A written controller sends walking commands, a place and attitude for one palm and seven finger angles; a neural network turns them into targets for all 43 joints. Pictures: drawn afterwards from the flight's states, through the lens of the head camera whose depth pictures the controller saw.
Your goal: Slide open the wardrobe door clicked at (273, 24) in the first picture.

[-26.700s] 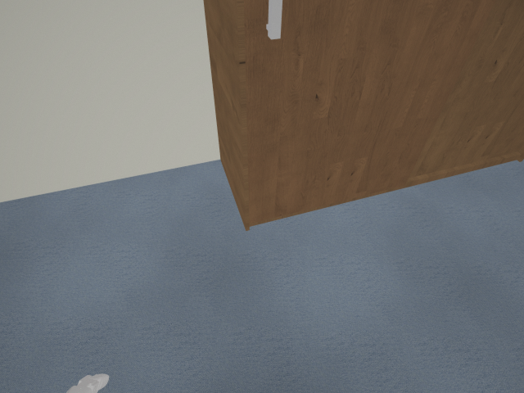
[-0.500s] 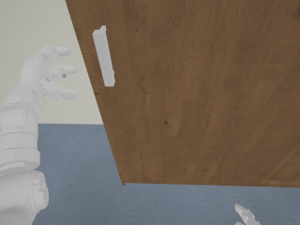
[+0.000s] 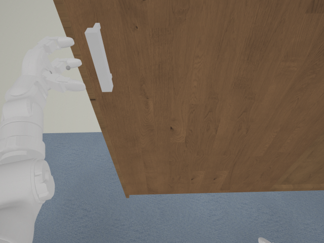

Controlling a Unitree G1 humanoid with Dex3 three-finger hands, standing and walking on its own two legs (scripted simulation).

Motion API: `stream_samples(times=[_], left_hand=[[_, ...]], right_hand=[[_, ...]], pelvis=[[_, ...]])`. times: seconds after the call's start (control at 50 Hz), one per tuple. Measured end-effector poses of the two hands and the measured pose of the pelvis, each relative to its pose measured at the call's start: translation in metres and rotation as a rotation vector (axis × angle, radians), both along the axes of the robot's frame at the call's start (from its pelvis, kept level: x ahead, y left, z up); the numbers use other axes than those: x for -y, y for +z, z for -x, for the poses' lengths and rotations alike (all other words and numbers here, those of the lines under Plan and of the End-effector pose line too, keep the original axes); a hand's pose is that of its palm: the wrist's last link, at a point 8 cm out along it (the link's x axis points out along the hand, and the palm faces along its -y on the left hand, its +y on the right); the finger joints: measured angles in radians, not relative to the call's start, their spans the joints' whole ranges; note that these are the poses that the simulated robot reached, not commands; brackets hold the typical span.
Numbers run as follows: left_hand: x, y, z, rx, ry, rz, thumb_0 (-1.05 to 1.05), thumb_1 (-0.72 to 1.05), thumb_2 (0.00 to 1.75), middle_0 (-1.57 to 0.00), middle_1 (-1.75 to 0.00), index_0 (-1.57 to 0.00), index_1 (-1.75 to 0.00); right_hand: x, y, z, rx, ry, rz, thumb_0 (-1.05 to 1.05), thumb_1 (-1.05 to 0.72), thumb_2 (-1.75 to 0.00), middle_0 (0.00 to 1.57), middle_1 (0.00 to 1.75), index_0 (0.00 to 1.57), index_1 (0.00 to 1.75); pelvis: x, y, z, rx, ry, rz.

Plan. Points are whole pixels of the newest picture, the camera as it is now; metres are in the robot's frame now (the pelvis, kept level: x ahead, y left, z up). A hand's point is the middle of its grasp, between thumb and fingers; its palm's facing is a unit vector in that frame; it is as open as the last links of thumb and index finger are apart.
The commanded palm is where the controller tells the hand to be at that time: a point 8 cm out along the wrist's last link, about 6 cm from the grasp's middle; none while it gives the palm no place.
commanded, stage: move the hooked fingers beside the handle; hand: left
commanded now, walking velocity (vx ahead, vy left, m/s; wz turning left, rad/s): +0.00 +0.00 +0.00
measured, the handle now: (102, 58) +0.51 +0.16 +0.22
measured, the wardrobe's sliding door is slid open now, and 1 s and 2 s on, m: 0.00 0.00 0.00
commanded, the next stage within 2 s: feel for the door with the fingertips in 1.06 s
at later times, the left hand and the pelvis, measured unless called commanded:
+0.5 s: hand (64, 72) +0.43 +0.23 +0.23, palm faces +0.02 -1.00 +0.01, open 14.0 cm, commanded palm +0.41 +0.28 +0.22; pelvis +0.00 +0.01 +0.00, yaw +0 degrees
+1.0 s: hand (70, 71) +0.45 +0.22 +0.22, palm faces +0.04 -1.00 +0.01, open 14.0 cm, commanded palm +0.42 +0.28 +0.22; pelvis -0.01 +0.01 +0.00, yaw +0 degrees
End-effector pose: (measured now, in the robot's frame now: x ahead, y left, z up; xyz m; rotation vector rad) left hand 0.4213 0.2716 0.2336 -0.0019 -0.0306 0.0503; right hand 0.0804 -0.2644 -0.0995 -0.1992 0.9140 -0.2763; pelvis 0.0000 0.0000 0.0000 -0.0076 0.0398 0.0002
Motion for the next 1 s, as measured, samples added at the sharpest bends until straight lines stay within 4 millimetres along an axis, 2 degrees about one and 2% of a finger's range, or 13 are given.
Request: stream_samples(times=[0.1, 0.2, 0.3, 0.42, 0.54, 0.64, 0.82, 1.0], left_hand=[[-0.008, -0.006, 0.002, -0.003, 0.004, -0.016, -0.01, -0.5, 0.3, -0.3, -1.2, -0.3, -1.2], [-0.014, -0.012, 0.008, 0.004, -0.004, 0.0, -0.01, -0.5, 0.3, -0.3, -1.2, -0.3, -1.2], [-0.017, -0.009, 0.009, 0.016, 0.001, -0.015, -0.01, -0.5, 0.3, -0.3, -1.2, -0.3, -1.2], [-0.009, 0.0, 0.01, 0.037, -0.028, -0.004, -0.01, -0.5, 0.3, -0.3, -1.2, -0.29, -1.2], [-0.008, -0.007, 0.013, -0.002, -0.013, 0.006, -0.01, -0.5, 0.3, -0.3, -1.2, -0.3, -1.2], [-0.013, -0.008, 0.019, 0.015, 0.012, -0.011, -0.01, -0.5, 0.3, -0.3, -1.2, -0.3, -1.2], [-0.009, -0.003, 0.012, 0.002, -0.012, -0.013, -0.01, -0.5, 0.3, -0.3, -1.2, -0.3, -1.2], [-0.001, -0.012, -0.003, -0.014, -0.012, 0.01, -0.01, -0.5, 0.3, -0.3, -1.2, -0.3, -1.2]], right_hand=[[0.003, -0.003, 0.013, -0.037, -0.027, 0.0, 0.01, -0.9, -0.9, 0.2, 0.3, 0.2, 0.3], [0.004, -0.002, 0.016, -0.053, -0.029, 0.01, 0.01, -0.9, -0.9, 0.2, 0.3, 0.2, 0.3], [0.003, 0.002, 0.008, -0.031, -0.013, 0.021, 0.01, -0.9, -0.9, 0.2, 0.3, 0.2, 0.3], [-0.003, 0.004, -0.008, 0.017, 0.012, 0.011, 0.01, -0.9, -0.9, 0.2, 0.3, 0.2, 0.3], [-0.011, 0.007, -0.02, 0.06, 0.026, -0.009, 0.01, -0.9, -0.9, 0.2, 0.3, 0.2, 0.3], [-0.015, 0.007, -0.021, 0.063, 0.037, -0.013, 0.01, -0.9, -0.9, 0.2, 0.3, 0.2, 0.3], [-0.011, 0.003, -0.009, 0.018, 0.04, 0.006, 0.01, -0.9, -0.9, 0.2, 0.3, 0.21, 0.3], [-0.004, -0.002, 0.016, -0.036, -0.007, 0.012, 0.01, -0.9, -0.9, 0.2, 0.3, 0.2, 0.3]], pelvis=[[-0.001, 0.0, -0.003, -0.002, -0.009, -0.001], [-0.002, 0.0, -0.003, 0.001, -0.005, 0.002], [-0.003, -0.001, -0.001, -0.001, 0.002, 0.006], [-0.006, -0.001, 0.0, -0.002, 0.005, 0.007], [-0.007, -0.001, 0.0, 0.001, 0.001, 0.005], [-0.006, -0.001, 0.002, 0.009, 0.004, 0.006], [-0.006, -0.001, 0.007, 0.003, 0.018, 0.01], [-0.006, -0.002, 0.006, -0.015, 0.002, 0.007]])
